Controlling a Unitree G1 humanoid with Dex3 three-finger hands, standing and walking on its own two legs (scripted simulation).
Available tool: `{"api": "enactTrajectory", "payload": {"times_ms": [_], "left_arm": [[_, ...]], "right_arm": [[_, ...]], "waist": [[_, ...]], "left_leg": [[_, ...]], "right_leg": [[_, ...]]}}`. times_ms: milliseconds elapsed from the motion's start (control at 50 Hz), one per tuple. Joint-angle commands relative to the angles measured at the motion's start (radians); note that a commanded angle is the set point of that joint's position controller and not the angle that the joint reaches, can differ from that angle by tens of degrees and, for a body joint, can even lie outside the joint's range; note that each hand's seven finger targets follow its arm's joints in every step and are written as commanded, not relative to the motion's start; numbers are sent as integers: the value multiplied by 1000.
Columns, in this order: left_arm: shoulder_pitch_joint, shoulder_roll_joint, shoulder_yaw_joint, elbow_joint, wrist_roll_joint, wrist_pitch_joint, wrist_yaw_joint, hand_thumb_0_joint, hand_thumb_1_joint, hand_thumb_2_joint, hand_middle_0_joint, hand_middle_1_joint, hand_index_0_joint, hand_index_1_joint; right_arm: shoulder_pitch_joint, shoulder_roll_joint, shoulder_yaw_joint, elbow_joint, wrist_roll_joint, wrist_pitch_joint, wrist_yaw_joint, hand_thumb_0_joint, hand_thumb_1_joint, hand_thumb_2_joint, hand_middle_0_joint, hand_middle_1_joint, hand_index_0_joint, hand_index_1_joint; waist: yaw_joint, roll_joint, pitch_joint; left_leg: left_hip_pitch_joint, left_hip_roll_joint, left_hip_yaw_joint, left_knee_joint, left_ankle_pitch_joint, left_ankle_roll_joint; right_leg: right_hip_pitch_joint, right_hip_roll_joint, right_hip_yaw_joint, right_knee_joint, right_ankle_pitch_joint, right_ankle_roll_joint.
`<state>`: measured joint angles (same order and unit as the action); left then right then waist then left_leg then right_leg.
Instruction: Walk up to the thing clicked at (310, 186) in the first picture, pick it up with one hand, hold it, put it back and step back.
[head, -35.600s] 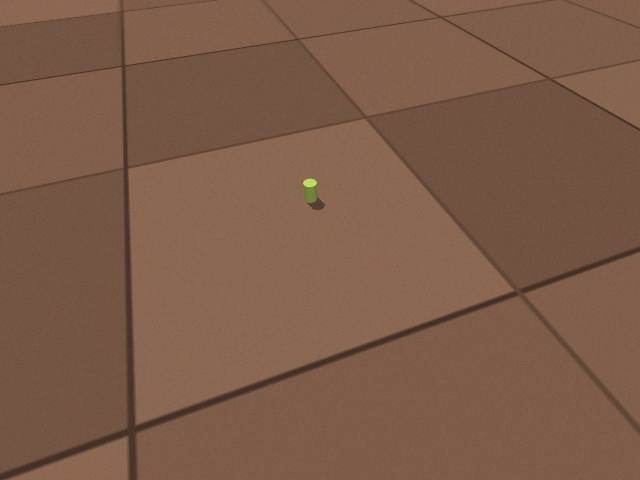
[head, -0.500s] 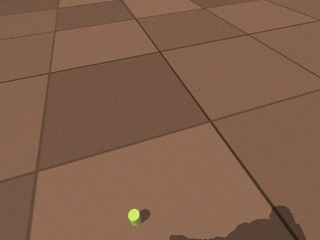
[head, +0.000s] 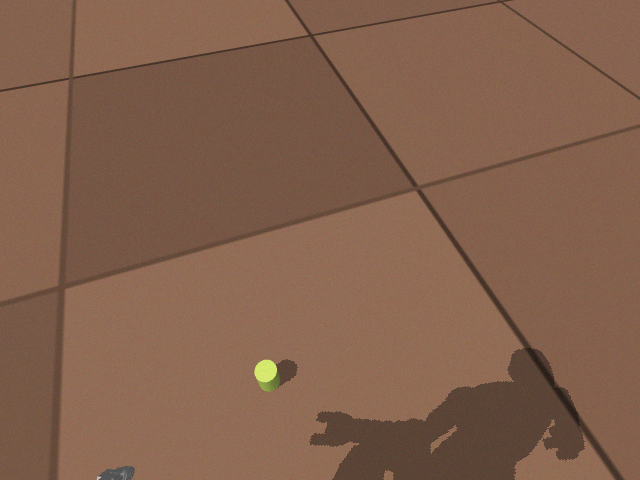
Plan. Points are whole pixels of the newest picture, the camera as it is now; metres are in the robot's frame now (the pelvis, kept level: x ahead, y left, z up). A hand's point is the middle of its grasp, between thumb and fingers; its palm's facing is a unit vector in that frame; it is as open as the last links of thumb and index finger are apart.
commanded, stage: step back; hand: left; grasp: from above
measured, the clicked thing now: (267, 375) +0.47 +0.20 -0.72
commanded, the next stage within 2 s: none
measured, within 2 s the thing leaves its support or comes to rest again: neither
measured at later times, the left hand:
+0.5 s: hand out of the picture +0.04 +0.29 -0.16, palm faces -0.12 -0.91 -0.39, open 7.4 cm
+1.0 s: hand out of the picture -0.08 +0.29 -0.15, palm faces -0.04 -0.93 -0.35, open 7.4 cm
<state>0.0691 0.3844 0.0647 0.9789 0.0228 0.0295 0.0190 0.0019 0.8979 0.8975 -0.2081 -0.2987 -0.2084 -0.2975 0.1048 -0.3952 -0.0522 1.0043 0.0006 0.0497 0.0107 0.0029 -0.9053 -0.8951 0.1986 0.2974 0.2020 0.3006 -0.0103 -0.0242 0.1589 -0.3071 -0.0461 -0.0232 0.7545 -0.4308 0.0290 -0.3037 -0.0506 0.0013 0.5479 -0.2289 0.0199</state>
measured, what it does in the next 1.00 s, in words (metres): walks backwards: right foot, then left foot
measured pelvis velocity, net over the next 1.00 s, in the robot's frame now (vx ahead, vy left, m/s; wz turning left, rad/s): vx -0.22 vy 0.03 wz -0.04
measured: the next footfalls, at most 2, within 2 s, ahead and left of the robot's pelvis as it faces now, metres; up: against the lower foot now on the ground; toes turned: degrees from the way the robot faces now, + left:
right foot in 0.50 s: -0.07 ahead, -0.09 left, +0.00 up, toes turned -2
left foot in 0.84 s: -0.15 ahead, +0.15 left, +0.00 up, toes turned -4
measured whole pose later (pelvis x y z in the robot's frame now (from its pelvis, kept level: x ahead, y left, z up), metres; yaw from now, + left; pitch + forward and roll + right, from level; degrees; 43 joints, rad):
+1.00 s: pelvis -0.22 +0.03 +0.00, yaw -3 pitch -2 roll -1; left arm 0.14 0.40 0.09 0.80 0.02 0.08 0.01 0.00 0.90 0.90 -0.21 -0.30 -0.21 -0.30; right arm 0.17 -0.36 -0.03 0.87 -0.03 0.02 -0.01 0.01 -0.90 -0.89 0.20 0.30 0.21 0.30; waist -0.01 -0.05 0.17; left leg -0.27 0.00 -0.03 0.58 -0.28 0.02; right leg -0.49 0.12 0.14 1.13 -0.51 -0.01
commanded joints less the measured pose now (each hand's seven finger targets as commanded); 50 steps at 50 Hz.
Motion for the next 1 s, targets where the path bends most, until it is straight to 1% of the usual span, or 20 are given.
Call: {"api": "enactTrajectory", "payload": {"times_ms": [0, 20, 40, 60, 120, 300, 400, 460, 480, 520, 540, 600, 640, 740, 800, 820, 840, 860, 920, 980], "left_arm": [[-67, 199, 39, -148, -11, 0, 10, 0, 900, 900, -200, -300, -200, -300], [-27, 148, 28, -161, -20, 8, 12, 0, 900, 900, -200, -300, -200, -300], [-24, 160, 32, -153, -16, 15, 22, 0, 900, 900, -200, -300, -200, -300], [-12, 164, 32, -150, -10, 19, 30, 0, 900, 900, -200, -300, -200, -300], [41, 171, 34, -133, -21, 20, 27, 0, 900, 900, -200, -300, -200, -300], [35, 173, 54, -195, -3, 10, 13, 0, 900, 900, -200, -300, -200, -300], [103, 169, 59, -182, 6, 2, 0, 0, 900, 900, -200, -300, -200, -300], [193, 161, 64, -154, 11, -7, -6, 0, 900, 900, -200, -300, -200, -300], [194, 185, 72, -156, 16, -10, -6, 0, 900, 900, -200, -300, -200, -300], [119, 286, 94, -201, 12, -10, -13, 0, 900, 900, -200, -300, -200, -300], [81, 288, 93, -239, 21, -19, -9, 0, 900, 900, -200, -300, -200, -300], [-10, 223, 77, -267, 9, -20, 8, 0, 900, 900, -200, -300, -200, -300], [3, 211, 77, -283, 14, -16, 10, 0, 900, 900, -200, -300, -200, -300], [97, 205, 74, -290, 14, 0, 10, 0, 900, 900, -200, -300, -200, -300], [88, 220, 66, -297, 0, 20, -4, 0, 900, 900, -200, -300, -200, -300], [105, 189, 56, -305, -1, 24, -9, 0, 900, 900, -200, -300, -200, -300], [61, 168, 54, -321, -5, 18, -10, 0, 900, 900, -200, -300, -200, -300], [-20, 207, 77, -323, 10, 15, 4, 0, 900, 900, -200, -300, -200, -300], [83, 183, 77, -270, -12, 20, 6, 0, 900, 900, -200, -300, -200, -300], [116, 186, 87, -255, -4, 18, -5, 0, 900, 900, -200, -300, -200, -300]], "right_arm": [[110, -196, -56, -55, -31, -33, -15, 0, -900, -900, 200, 300, 200, 300], [102, -267, -74, -73, -55, -41, -18, 0, -900, -900, 200, 300, 200, 300], [104, -304, -81, -82, -38, -43, -20, 0, -900, -900, 200, 300, 200, 300], [87, -313, -87, -104, -36, -43, -24, 0, -900, -900, 200, 300, 200, 300], [-5, -221, -64, -133, -34, -45, -49, 0, -900, -900, 200, 300, 200, 300], [101, -210, -78, -175, -24, -46, -57, 0, -900, -900, 200, 300, 200, 300], [42, -233, -76, -206, -23, -44, -47, 0, -900, -900, 200, 300, 200, 300], [-10, -239, -71, -213, -12, -40, -39, 0, -900, -900, 200, 300, 200, 300], [-4, -217, -64, -208, -9, -38, -36, 0, -900, -900, 200, 300, 200, 300], [-40, -176, -59, -207, -1, -32, -35, 0, -900, -900, 200, 300, 200, 300], [-28, -182, -60, -201, -5, -26, -34, 0, -900, -900, 200, 300, 200, 300], [73, -174, -49, -170, 4, -26, -34, 0, -900, -900, 200, 300, 200, 300], [109, -184, -41, -168, 7, -34, -41, 0, -900, -900, 200, 300, 200, 300], [94, -157, -34, -199, -9, -46, -44, 0, -900, -900, 200, 300, 200, 300], [148, -163, -52, -173, -24, -52, -39, 0, -900, -900, 200, 300, 200, 300], [148, -211, -66, -183, -40, -56, -39, 0, -900, -900, 200, 300, 200, 300], [105, -330, -91, -199, -38, -54, -31, 0, -900, -900, 200, 300, 200, 300], [83, -368, -100, -214, -33, -56, -29, 0, -900, -900, 200, 300, 200, 300], [-7, -256, -67, -225, -36, -66, -46, 0, -900, -900, 200, 300, 200, 300], [28, -231, -63, -235, -36, -64, -45, 0, -900, -900, 200, 300, 200, 300]], "waist": [[-24, 48, -208], [-2, 231, -207], [-18, 191, -211], [-31, 214, -229], [28, 186, -212], [-43, 120, -214], [-15, 136, -216], [34, 101, -238], [29, 45, -228], [39, -217, -133], [45, -210, -115], [-4, -98, -102], [9, -97, -148], [45, -158, -231], [12, -107, -229], [12, -24, -234], [-9, 238, -203], [-63, 262, -168], [37, 119, -173], [21, 148, -165]], "left_leg": [[120, 132, -118, -350, 494, 18], [236, 295, -337, -390, 766, 64], [225, 351, -344, -344, 972, 130], [212, 385, -391, -367, 916, 140], [289, 263, -208, -295, 918, 72], [354, 290, -213, -269, 789, 144], [202, 320, -243, -299, 538, 182], [91, 288, -195, -257, 429, 124], [7, 248, -177, -237, 333, 84], [-65, -20, 14, 103, -54, -27], [-66, -55, -57, 303, -178, -32], [-97, -86, -126, 444, -87, -39], [-117, -77, -102, 398, -80, -50], [-102, 22, -29, -81, -78, -39], [109, 12, 26, -372, 243, -22], [183, 128, -131, -395, 237, 16], [168, 365, -424, -443, 334, 140], [10, 478, -518, -458, 440, 266], [103, 333, -253, -333, 667, 200], [156, 283, -196, -302, 660, 198]], "right_leg": [[42, -68, 83, 133, 232, -99], [-139, 85, 58, 293, -144, -60], [-171, 155, 131, 412, -397, -50], [-177, 167, 200, 483, -429, -48], [-239, 145, 210, 569, -268, -45], [-176, 109, 139, 361, -258, -7], [-21, 76, 67, 181, -231, -33], [126, 70, 52, -27, -33, -71], [173, 28, 128, -58, 28, -93], [-14, -251, 488, -230, 48, -295], [-60, -329, 563, -254, 134, -351], [-47, -200, 316, -176, 325, -272], [66, -151, 247, -121, 384, -249], [302, -167, 252, -18, 493, -229], [152, -109, 210, 43, 321, -150], [3, -59, 196, 80, 138, -103], [-173, 125, 67, 236, -198, -45], [-116, 135, 133, 470, -406, -24], [-196, 156, 213, 704, -307, -43], [-204, 156, 183, 687, -273, -8]]}}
